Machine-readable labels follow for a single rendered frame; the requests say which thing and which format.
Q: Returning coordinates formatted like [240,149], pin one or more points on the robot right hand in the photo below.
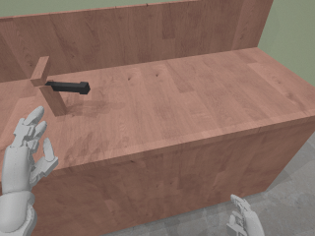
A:
[248,224]

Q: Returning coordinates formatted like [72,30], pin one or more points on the left robot forearm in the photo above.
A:
[17,216]

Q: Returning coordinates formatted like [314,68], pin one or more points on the counter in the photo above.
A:
[184,109]

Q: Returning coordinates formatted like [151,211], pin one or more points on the robot left hand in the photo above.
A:
[18,162]

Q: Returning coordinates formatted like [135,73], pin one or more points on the tap lever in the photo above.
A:
[81,88]

